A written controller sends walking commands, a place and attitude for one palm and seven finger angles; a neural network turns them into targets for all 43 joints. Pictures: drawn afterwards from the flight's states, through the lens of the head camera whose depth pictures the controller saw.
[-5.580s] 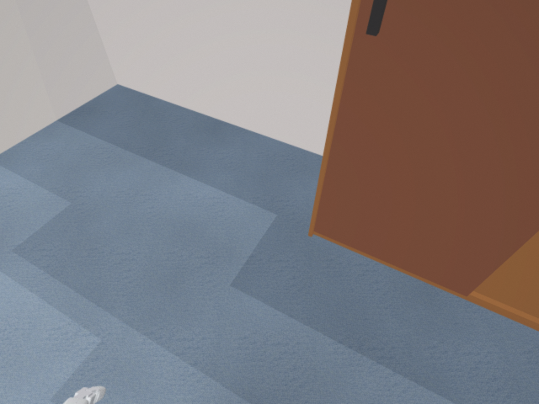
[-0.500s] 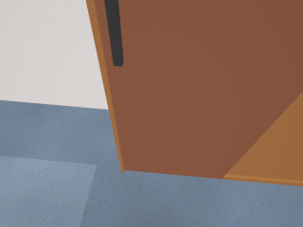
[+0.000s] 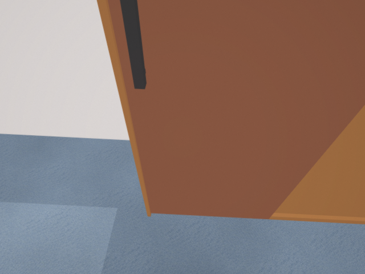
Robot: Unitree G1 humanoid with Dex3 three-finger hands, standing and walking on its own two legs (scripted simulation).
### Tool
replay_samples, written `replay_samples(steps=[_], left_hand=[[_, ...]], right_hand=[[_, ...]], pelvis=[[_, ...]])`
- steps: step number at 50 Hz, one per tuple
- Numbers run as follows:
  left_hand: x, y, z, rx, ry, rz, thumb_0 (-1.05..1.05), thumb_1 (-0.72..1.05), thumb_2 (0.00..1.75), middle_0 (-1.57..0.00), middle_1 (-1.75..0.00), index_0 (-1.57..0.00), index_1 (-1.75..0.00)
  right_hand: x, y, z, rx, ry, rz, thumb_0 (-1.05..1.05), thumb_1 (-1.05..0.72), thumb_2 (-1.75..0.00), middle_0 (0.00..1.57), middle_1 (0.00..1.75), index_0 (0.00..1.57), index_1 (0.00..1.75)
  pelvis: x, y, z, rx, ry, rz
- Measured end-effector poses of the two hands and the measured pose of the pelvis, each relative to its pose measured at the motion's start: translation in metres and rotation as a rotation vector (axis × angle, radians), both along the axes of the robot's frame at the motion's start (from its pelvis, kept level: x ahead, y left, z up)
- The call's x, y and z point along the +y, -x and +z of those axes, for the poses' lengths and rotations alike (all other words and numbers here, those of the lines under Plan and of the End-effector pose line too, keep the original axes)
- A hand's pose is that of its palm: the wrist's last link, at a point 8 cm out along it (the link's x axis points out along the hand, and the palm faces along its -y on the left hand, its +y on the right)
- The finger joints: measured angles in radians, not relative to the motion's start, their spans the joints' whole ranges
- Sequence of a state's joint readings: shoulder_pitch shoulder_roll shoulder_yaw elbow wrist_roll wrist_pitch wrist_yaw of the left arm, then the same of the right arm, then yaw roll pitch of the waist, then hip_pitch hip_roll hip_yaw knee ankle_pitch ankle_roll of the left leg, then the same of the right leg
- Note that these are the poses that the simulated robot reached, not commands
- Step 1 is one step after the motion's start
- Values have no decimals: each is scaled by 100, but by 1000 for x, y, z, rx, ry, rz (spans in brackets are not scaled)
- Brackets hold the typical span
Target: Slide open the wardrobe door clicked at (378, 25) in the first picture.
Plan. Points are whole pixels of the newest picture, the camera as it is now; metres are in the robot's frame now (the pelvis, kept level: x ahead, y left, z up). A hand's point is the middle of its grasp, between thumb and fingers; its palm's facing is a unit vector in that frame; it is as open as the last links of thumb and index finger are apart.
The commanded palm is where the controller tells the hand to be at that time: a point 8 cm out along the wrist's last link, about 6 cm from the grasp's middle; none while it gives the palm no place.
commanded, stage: come to a stop and stand still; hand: left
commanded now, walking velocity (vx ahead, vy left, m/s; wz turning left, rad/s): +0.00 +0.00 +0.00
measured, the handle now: (136, 36) +0.51 +0.14 +0.27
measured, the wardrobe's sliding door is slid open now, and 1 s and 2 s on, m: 0.00 0.00 0.00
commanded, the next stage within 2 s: look again from close up in 0.84 s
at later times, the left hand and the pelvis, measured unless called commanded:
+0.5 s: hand out of the picture +0.03 +0.22 -0.15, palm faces +0.03 -0.94 -0.33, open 7.4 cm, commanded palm none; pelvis -0.05 -0.02 -0.01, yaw +1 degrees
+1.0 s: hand out of the picture -0.05 +0.21 -0.17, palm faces +0.01 -0.96 -0.28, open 7.4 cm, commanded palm none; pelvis -0.06 -0.01 +0.00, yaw +2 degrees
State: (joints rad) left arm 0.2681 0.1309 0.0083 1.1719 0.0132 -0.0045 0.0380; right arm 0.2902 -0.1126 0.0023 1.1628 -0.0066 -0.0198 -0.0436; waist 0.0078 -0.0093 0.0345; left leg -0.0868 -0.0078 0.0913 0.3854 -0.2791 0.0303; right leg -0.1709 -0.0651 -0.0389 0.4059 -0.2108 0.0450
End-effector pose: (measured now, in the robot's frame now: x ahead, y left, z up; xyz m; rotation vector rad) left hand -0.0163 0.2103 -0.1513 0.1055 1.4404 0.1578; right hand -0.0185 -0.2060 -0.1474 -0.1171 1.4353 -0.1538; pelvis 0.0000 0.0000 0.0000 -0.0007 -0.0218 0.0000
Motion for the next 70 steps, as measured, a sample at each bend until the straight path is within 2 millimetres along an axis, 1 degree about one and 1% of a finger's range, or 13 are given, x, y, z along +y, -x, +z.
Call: replay_samples(steps=[4,11,19,23,28,34,40,44,47,51,55,65,70], left_hand=[[4,-4,1,-33,-14,-26,1,91,89,-20,-30,-20,-29],[25,-20,7,-171,-98,-31,1,91,89,-20,-30,-20,-29],[42,-34,25,-296,-157,-76,0,91,89,-20,-30,-20,-29],[48,-34,33,-328,-175,-94,0,91,89,-20,-30,-20,-29],[54,-24,37,-323,-186,-105,0,90,89,-20,-30,-20,-29],[57,-3,32,-266,-182,-99,0,90,89,-20,-30,-20,-29],[55,21,24,-188,-162,-85,0,90,89,-20,-30,-20,-29],[51,32,20,-144,-146,-74,0,90,89,-20,-30,-20,-29],[48,38,17,-120,-134,-68,0,90,89,-20,-30,-20,-29],[44,41,14,-101,-121,-61,0,90,89,-20,-30,-20,-29],[41,38,13,-100,-111,-59,0,90,89,-20,-30,-20,-29],[41,14,15,-149,-110,-64,0,90,89,-20,-30,-20,-29],[44,2,19,-172,-120,-69,0,90,89,-20,-30,-20,-29]], right_hand=[[-6,-3,0,-33,2,15,1,-91,-90,20,30,20,30],[-45,-27,-2,-170,72,24,1,-91,-90,20,30,20,30],[-83,-52,17,-315,132,71,1,-91,-90,20,30,20,30],[-94,-51,26,-340,148,95,1,-91,-90,20,30,20,30],[-102,-36,28,-314,157,108,1,-91,-90,20,30,20,30],[-101,-3,23,-222,150,100,1,-91,-90,20,30,20,30],[-93,28,16,-124,130,82,1,-91,-90,20,30,20,30],[-84,40,13,-78,114,72,1,-91,-90,20,30,20,30],[-78,43,12,-60,104,67,1,-91,-90,20,30,20,30],[-71,37,11,-59,94,66,1,-91,-90,20,30,20,30],[-66,24,10,-79,88,70,1,-91,-90,20,30,20,30],[-61,-20,15,-167,86,98,1,-91,-90,20,30,20,30],[-63,-36,18,-199,92,110,1,-91,-90,20,30,20,30]], pelvis=[[-3,3,-2,4,-6,19],[-10,13,-11,-25,1,23],[-17,37,-9,-50,-3,14],[-20,49,-7,-50,-5,14],[-21,59,-5,-42,-6,17],[-21,65,-4,-35,-5,23],[-18,66,-4,-31,-4,27],[-16,65,-3,-29,-3,29],[-14,64,-3,-26,-3,30],[-12,62,-3,-24,-2,30],[-10,59,-2,-25,-2,30],[-9,53,-1,-30,-2,30],[-9,49,0,-30,-2,30]])
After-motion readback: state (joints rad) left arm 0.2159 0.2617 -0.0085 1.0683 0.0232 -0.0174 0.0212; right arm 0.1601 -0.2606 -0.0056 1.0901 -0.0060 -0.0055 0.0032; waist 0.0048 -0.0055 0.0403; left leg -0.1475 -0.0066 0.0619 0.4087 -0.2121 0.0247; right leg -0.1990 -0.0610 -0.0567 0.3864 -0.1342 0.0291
